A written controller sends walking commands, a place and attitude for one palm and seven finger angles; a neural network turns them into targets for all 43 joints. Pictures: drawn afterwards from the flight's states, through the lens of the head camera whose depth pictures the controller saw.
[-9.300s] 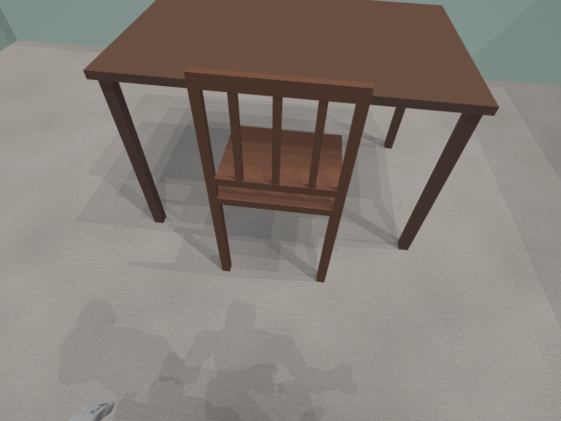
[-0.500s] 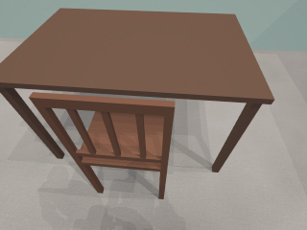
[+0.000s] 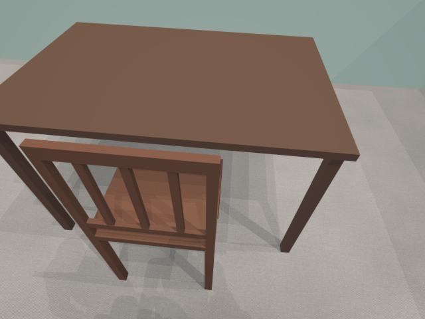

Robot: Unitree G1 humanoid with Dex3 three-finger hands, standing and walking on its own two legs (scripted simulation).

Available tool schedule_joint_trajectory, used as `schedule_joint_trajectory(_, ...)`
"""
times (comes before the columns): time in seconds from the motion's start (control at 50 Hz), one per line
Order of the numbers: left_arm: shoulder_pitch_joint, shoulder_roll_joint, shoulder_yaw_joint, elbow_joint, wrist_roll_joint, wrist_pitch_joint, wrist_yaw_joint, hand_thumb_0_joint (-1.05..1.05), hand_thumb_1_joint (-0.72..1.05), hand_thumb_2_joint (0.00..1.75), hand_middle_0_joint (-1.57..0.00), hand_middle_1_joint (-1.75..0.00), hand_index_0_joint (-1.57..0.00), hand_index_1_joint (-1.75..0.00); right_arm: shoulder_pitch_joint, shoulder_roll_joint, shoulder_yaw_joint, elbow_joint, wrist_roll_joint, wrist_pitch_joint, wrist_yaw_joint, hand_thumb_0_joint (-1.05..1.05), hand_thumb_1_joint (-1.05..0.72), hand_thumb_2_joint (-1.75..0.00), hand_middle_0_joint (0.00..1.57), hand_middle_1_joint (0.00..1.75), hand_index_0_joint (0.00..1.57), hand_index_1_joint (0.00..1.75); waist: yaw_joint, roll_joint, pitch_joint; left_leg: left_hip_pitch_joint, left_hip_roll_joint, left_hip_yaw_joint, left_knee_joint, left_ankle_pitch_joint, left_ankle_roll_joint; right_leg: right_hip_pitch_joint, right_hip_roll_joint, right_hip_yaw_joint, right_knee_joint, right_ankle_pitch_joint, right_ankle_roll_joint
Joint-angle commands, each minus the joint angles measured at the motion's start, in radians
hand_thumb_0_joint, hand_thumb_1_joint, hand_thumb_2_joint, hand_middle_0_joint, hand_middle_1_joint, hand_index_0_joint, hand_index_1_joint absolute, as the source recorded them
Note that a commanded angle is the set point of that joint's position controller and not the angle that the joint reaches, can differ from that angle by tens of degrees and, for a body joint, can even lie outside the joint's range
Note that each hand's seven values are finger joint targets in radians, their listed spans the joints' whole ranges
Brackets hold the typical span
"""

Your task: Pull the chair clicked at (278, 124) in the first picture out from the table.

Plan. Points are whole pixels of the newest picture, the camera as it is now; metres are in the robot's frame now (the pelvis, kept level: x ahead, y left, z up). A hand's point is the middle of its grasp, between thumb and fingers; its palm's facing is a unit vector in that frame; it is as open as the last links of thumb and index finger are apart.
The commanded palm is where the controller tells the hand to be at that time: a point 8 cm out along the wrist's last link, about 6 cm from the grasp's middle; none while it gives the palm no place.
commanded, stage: come to a stop and stand still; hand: left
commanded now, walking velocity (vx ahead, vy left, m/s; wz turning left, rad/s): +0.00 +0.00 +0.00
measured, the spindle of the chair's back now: (136, 200) +0.41 +0.23 -0.10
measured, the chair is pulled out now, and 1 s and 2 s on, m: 0.00 0.00 0.00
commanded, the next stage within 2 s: look again from close up in 0.04 s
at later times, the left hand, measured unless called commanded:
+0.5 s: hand out of the picture +0.01 +0.23 -0.18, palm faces -0.01 -0.97 -0.22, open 7.4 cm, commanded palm none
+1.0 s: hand out of the picture +0.01 +0.23 -0.18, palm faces -0.02 -0.98 -0.18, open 7.4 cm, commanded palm none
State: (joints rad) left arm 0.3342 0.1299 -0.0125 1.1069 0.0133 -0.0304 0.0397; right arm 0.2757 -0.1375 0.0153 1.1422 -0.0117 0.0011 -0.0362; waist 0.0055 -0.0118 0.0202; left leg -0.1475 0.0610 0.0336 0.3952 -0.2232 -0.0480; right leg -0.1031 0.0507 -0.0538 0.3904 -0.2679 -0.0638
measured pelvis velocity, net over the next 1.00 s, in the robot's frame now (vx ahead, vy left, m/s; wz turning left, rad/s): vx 0.00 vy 0.06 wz -0.03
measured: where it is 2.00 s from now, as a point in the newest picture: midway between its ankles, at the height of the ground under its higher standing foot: outside the picture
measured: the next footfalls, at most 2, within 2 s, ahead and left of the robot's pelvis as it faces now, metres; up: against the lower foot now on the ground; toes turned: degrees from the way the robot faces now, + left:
none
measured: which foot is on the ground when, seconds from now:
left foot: down 0.00-1.00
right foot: down 0.00-1.00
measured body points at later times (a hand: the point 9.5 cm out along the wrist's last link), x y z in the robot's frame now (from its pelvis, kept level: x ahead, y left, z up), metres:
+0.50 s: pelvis -0.01 +0.05 -0.01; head -0.01 +0.05 +0.44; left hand +0.02 +0.28 -0.16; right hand -0.01 -0.17 -0.17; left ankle -0.02 +0.14 -0.74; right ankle -0.03 -0.07 -0.74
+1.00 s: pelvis +0.00 +0.06 -0.01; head +0.01 +0.07 +0.44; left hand +0.01 +0.28 -0.17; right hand +0.01 -0.16 -0.16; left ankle -0.02 +0.14 -0.74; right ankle -0.03 -0.07 -0.74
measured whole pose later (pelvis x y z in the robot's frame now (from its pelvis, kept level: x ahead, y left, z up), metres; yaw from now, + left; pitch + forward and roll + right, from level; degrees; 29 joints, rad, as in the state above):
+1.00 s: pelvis +0.00 +0.06 -0.01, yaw -2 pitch -1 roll +0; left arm 0.29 0.15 -0.02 1.09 0.02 0.00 0.04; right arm 0.27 -0.16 0.02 1.11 -0.01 -0.03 -0.03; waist 0.00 -0.02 0.03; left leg -0.16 -0.04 0.08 0.46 -0.29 0.06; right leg -0.16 -0.03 0.01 0.48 -0.31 0.02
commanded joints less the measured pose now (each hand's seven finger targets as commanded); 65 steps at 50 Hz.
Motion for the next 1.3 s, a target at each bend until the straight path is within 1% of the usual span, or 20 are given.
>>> schedule_joint_trajectory(0.0,0.096,0.108,0.022,-0.021,-0.005,-0.007,0.004,0.00,0.90,0.90,-0.20,-0.30,-0.20,-0.30,0.072,-0.066,-0.012,-0.024,0.005,-0.013,-0.002,0.00,-0.90,-0.90,0.20,0.30,0.20,0.30,0.001,0.004,0.066,0.012,0.035,-0.030,-0.030,0.118,0.047,-0.080,-0.161,0.129,-0.102,0.292,0.044)
schedule_joint_trajectory(0.1,0.107,0.097,0.020,-0.014,-0.004,-0.008,0.003,0.00,0.90,0.90,-0.20,-0.30,-0.20,-0.30,0.081,-0.062,-0.010,-0.021,0.006,-0.018,-0.004,0.00,-0.90,-0.90,0.20,0.30,0.20,0.30,0.002,0.006,0.066,0.015,0.039,-0.042,-0.039,0.137,0.052,-0.079,-0.154,0.121,-0.100,0.271,0.036)
schedule_joint_trajectory(0.12,0.159,0.130,0.028,0.017,0.014,-0.039,0.042,0.00,0.90,0.90,-0.20,-0.30,-0.20,-0.30,-0.062,-0.093,-0.019,-0.094,0.005,-0.036,0.006,0.00,-0.90,-0.90,0.20,0.30,0.20,0.30,0.046,-0.005,0.108,-0.151,0.020,0.037,0.257,0.042,0.019,-0.077,-0.259,0.237,-0.062,0.928,0.127)
schedule_joint_trajectory(0.14,0.143,0.181,0.038,-0.028,0.010,-0.042,0.035,0.00,0.90,0.90,-0.20,-0.30,-0.20,-0.30,0.011,-0.046,-0.024,-0.134,0.009,-0.014,0.008,0.00,-0.90,-0.90,0.20,0.30,0.20,0.30,-0.017,-0.023,0.034,-0.174,-0.005,-0.047,0.306,-0.143,0.051,-0.028,-0.302,0.245,-0.036,0.884,0.087)
schedule_joint_trajectory(0.16,0.093,0.150,0.028,-0.045,0.008,-0.038,0.025,0.00,0.90,0.90,-0.20,-0.30,-0.20,-0.30,0.031,-0.051,-0.030,-0.126,0.006,-0.010,0.009,0.00,-0.90,-0.90,0.20,0.30,0.20,0.30,-0.033,0.077,0.020,-0.149,0.003,-0.038,0.302,-0.146,0.056,-0.062,-0.282,0.199,-0.038,0.712,0.008)
schedule_joint_trajectory(0.18,0.043,0.170,0.031,-0.056,0.008,-0.030,0.020,0.00,0.90,0.90,-0.20,-0.30,-0.20,-0.30,0.059,-0.041,-0.030,-0.123,0.004,-0.004,0.015,0.00,-0.90,-0.90,0.20,0.30,0.20,0.30,-0.039,0.042,-0.022,-0.110,0.000,0.001,0.245,-0.131,0.048,-0.084,-0.262,0.189,-0.048,0.448,-0.045)
schedule_joint_trajectory(0.22,0.020,0.142,0.030,-0.082,0.008,-0.026,0.019,0.00,0.90,0.90,-0.20,-0.30,-0.20,-0.30,0.102,-0.054,-0.032,-0.122,0.003,-0.015,0.017,0.00,-0.90,-0.90,0.20,0.30,0.20,0.30,-0.054,-0.043,-0.040,-0.048,-0.017,-0.016,0.142,-0.060,0.044,-0.139,-0.210,0.169,-0.021,0.180,-0.037)
schedule_joint_trajectory(0.24,0.016,0.123,0.027,-0.082,0.004,-0.022,0.019,0.00,0.90,0.90,-0.20,-0.30,-0.20,-0.30,0.116,-0.070,-0.033,-0.119,0.001,-0.022,0.016,0.00,-0.90,-0.90,0.20,0.30,0.20,0.30,-0.052,-0.046,-0.034,-0.040,0.002,-0.038,0.101,-0.022,0.055,-0.157,-0.180,0.155,0.003,0.115,-0.018)
schedule_joint_trajectory(0.28,0.021,0.097,0.021,-0.084,0.000,-0.011,0.013,0.00,0.90,0.90,-0.20,-0.30,-0.20,-0.30,0.108,-0.092,-0.029,-0.124,-0.005,-0.031,0.011,0.00,-0.90,-0.90,0.20,0.30,0.20,0.30,-0.027,0.004,0.018,-0.080,0.042,-0.075,0.054,0.020,0.079,-0.174,-0.134,0.138,0.007,0.013,0.002)
schedule_joint_trajectory(0.32,0.031,0.097,0.020,-0.076,0.002,-0.002,0.012,0.00,0.90,0.90,-0.20,-0.30,-0.20,-0.30,0.095,-0.098,-0.025,-0.119,-0.005,-0.039,0.008,0.00,-0.90,-0.90,0.20,0.30,0.20,0.30,-0.012,0.101,0.043,-0.117,0.052,-0.116,0.022,0.106,0.095,-0.140,-0.115,0.115,0.059,0.052,0.009)
schedule_joint_trajectory(0.38,0.042,0.102,0.017,-0.071,0.000,0.009,0.007,0.00,0.90,0.90,-0.20,-0.30,-0.20,-0.30,0.072,-0.108,-0.020,-0.123,-0.002,-0.039,0.006,0.00,-0.90,-0.90,0.20,0.30,0.20,0.30,0.008,0.074,0.077,-0.142,0.056,-0.130,-0.019,0.083,0.105,-0.127,-0.105,0.104,0.057,0.030,0.017)
schedule_joint_trajectory(0.44,0.032,0.105,0.016,-0.075,0.002,0.015,0.007,0.00,0.90,0.90,-0.20,-0.30,-0.20,-0.30,0.077,-0.119,-0.021,-0.120,-0.003,-0.039,0.006,0.00,-0.90,-0.90,0.20,0.30,0.20,0.30,0.005,0.023,0.095,-0.145,0.051,-0.135,-0.040,0.028,0.106,-0.137,-0.107,0.103,0.059,0.010,0.022)
schedule_joint_trajectory(0.52,0.021,0.111,0.018,-0.088,0.003,0.020,0.005,0.00,0.90,0.90,-0.20,-0.30,-0.20,-0.30,0.075,-0.129,-0.022,-0.117,-0.003,-0.041,0.008,0.00,-0.90,-0.90,0.20,0.30,0.20,0.30,0.008,0.020,0.089,-0.138,0.057,-0.150,-0.072,0.004,0.111,-0.135,-0.110,0.091,0.067,0.010,0.030)
schedule_joint_trajectory(0.58,0.015,0.121,0.020,-0.088,0.001,0.019,0.004,0.00,0.90,0.90,-0.20,-0.30,-0.20,-0.30,0.079,-0.130,-0.022,-0.108,-0.002,-0.046,0.006,0.00,-0.90,-0.90,0.20,0.30,0.20,0.30,0.008,0.048,0.038,-0.082,0.055,-0.138,-0.058,0.122,0.113,-0.118,-0.116,0.088,0.073,0.058,0.033)
schedule_joint_trajectory(0.62,0.018,0.124,0.021,-0.085,0.000,0.016,0.007,0.00,0.90,0.90,-0.20,-0.30,-0.20,-0.30,0.083,-0.133,-0.023,-0.104,-0.002,-0.049,0.003,0.00,-0.90,-0.90,0.20,0.30,0.20,0.30,0.005,0.036,-0.013,-0.026,0.053,-0.121,-0.022,0.243,0.109,-0.104,-0.123,0.090,0.080,0.108,0.036)
schedule_joint_trajectory(0.76,0.014,0.129,0.020,-0.070,-0.001,0.018,0.009,0.00,0.90,0.90,-0.20,-0.30,-0.20,-0.30,0.079,-0.128,-0.021,-0.086,0.002,-0.048,0.000,0.00,-0.90,-0.90,0.20,0.30,0.20,0.30,0.000,0.023,0.003,0.004,0.046,-0.098,-0.007,0.307,0.102,-0.101,-0.139,0.097,0.065,0.162,0.040)
schedule_joint_trajectory(0.9,0.021,0.129,0.018,-0.053,0.000,0.018,0.009,0.00,0.90,0.90,-0.20,-0.30,-0.20,-0.30,0.060,-0.125,-0.020,-0.071,0.003,-0.043,0.001,0.00,-0.90,-0.90,0.20,0.30,0.20,0.30,-0.002,0.018,0.038,-0.001,0.038,-0.086,-0.015,0.255,0.099,-0.110,-0.145,0.110,0.041,0.172,0.040)
schedule_joint_trajectory(1.24,0.041,0.125,0.013,-0.030,0.002,0.014,0.007,0.00,0.90,0.90,-0.20,-0.30,-0.20,-0.30,0.046,-0.120,-0.017,-0.046,0.007,-0.043,0.003,0.00,-0.90,-0.90,0.20,0.30,0.20,0.30,0.000,0.012,0.037,0.010,0.036,-0.089,-0.038,0.206,0.098,-0.101,-0.154,0.113,0.005,0.166,0.043)
schedule_joint_trajectory(1.26,0.043,0.125,0.012,-0.029,0.002,0.014,0.007,0.00,0.90,0.90,-0.20,-0.30,-0.20,-0.30,0.046,-0.119,-0.017,-0.045,0.007,-0.043,0.003,0.00,-0.90,-0.90,0.20,0.30,0.20,0.30,0.000,0.018,0.034,0.016,0.038,-0.087,-0.040,0.206,0.098,-0.102,-0.154,0.111,0.004,0.161,0.044)
schedule_joint_trajectory(1.28,-0.038,0.245,0.000,-0.101,-0.017,-0.002,0.002,0.00,0.90,0.90,-0.20,-0.30,-0.20,-0.30,-0.006,-0.190,-0.025,-0.131,-0.001,-0.032,0.005,0.00,-0.90,-0.90,0.20,0.30,0.20,0.30,-0.032,0.160,0.091,-0.015,-0.025,-0.104,-0.075,0.256,0.087,-0.148,-0.075,0.070,0.091,0.076,0.018)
